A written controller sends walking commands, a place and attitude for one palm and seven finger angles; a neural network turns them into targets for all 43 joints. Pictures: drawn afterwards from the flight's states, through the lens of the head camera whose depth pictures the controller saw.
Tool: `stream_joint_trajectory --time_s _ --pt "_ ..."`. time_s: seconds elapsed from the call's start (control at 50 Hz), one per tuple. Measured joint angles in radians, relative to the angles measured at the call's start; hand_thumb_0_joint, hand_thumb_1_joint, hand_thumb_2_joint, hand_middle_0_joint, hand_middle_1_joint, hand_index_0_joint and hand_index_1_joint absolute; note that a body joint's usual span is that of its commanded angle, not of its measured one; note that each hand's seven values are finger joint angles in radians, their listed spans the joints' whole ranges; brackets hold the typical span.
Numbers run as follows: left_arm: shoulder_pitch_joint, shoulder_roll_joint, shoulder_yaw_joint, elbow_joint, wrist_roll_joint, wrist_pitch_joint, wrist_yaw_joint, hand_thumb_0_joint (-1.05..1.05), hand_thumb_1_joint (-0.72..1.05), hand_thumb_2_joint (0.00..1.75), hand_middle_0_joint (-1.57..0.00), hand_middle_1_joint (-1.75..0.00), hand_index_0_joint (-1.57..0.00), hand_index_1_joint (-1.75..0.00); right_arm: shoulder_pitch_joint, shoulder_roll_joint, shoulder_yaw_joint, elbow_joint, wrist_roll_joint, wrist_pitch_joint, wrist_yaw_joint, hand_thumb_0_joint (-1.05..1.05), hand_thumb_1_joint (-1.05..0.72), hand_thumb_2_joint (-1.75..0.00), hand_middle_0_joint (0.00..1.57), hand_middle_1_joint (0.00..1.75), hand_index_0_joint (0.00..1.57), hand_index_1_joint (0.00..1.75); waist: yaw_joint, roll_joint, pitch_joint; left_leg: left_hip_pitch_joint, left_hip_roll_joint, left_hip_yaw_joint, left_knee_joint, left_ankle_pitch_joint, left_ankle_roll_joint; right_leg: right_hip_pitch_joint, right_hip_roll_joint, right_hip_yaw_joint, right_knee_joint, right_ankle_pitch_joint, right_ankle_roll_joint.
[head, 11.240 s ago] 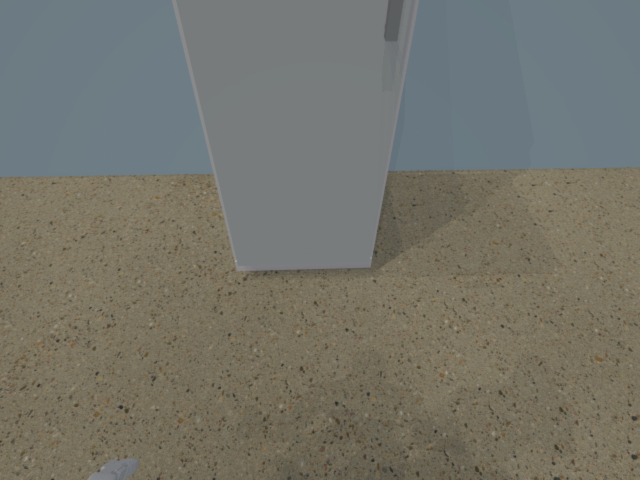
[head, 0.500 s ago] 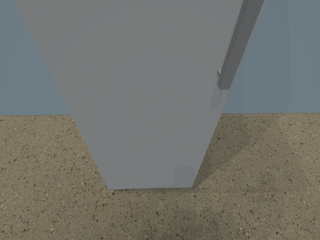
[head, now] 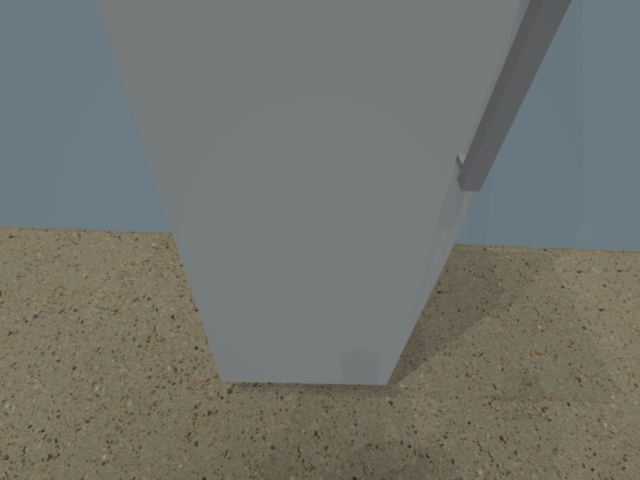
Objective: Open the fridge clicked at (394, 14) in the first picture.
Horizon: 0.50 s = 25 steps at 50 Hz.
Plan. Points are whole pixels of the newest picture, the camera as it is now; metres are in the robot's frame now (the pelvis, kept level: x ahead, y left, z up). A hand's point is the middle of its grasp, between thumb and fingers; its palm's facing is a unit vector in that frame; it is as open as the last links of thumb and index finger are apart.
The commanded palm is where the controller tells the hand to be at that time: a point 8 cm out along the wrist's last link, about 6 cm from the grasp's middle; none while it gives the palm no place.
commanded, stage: come to a stop and stand still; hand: right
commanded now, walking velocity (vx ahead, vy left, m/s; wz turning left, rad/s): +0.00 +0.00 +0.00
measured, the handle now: (496, 98) +0.49 -0.15 +0.26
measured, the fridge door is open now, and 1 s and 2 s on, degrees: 0 0 0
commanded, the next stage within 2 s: look again from close up in 0.58 s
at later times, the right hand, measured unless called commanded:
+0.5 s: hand out of the picture +0.02 -0.16 -0.17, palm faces +0.01 +0.98 -0.21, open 7.3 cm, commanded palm none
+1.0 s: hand out of the picture +0.05 -0.17 -0.17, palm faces +0.01 +0.97 -0.23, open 7.4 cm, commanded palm none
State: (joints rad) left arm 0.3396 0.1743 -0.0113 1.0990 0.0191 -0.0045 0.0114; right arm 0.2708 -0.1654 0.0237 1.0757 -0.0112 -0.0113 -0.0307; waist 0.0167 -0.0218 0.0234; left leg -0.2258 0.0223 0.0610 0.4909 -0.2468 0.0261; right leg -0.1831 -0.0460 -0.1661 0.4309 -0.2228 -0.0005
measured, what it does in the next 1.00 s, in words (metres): stands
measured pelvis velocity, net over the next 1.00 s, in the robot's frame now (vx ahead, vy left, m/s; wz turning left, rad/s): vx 0.03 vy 0.01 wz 0.00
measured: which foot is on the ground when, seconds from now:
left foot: down 0.00-1.00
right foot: down 0.00-1.00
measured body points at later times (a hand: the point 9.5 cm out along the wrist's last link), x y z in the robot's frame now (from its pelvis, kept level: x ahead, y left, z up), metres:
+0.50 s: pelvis +0.02 +0.01 +0.00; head +0.03 +0.02 +0.45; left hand +0.02 +0.23 -0.16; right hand +0.02 -0.21 -0.15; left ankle +0.01 +0.10 -0.74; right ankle +0.01 -0.12 -0.74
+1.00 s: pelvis +0.03 +0.01 +0.00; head +0.04 +0.02 +0.45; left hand +0.04 +0.24 -0.16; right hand +0.05 -0.22 -0.15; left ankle +0.01 +0.10 -0.74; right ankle +0.01 -0.12 -0.74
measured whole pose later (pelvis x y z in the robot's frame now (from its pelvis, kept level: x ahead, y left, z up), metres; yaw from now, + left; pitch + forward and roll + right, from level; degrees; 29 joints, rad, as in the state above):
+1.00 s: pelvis +0.03 +0.01 +0.00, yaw +0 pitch -1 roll -1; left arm 0.25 0.16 0.00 1.13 0.02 -0.02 0.03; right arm 0.24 -0.18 0.00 1.11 -0.01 -0.02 -0.03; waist 0.00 0.00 0.04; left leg -0.17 -0.01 0.07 0.44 -0.26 0.05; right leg -0.14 -0.07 -0.15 0.40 -0.24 0.03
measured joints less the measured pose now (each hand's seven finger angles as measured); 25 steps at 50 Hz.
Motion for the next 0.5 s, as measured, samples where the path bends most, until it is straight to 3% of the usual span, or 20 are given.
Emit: stream_joint_trajectory --time_s 0.28,0.5 --pt "-0.011 -0.044 -0.002 0.038 -0.003 -0.011 0.009 0.01 0.91 0.90 -0.19 -0.29 -0.20 -0.30 -0.008 0.005 -0.009 0.035 0.001 -0.004 -0.004 0.01 -0.92 -0.90 0.20 0.30 0.20 0.29 -0.001 0.011 0.012 0.015 -0.018 0.007 -0.017 -0.006 0.014 0.011 -0.016 0.006 -0.009 -0.007 0.017" --pt "-0.066 -0.029 0.007 0.028 -0.003 -0.014 0.017 0.01 0.92 0.90 -0.20 -0.29 -0.20 -0.30 0.005 0.013 -0.011 0.046 -0.003 -0.008 -0.003 0.01 -0.92 -0.90 0.20 0.30 0.20 0.29 -0.015 0.016 0.009 0.034 -0.024 0.009 -0.023 -0.017 0.017 0.027 -0.022 0.009 -0.010 -0.020 0.024"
